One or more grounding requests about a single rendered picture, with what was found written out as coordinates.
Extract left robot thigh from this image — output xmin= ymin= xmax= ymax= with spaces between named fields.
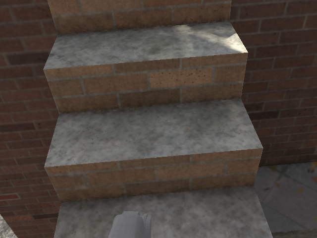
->
xmin=108 ymin=211 xmax=152 ymax=238

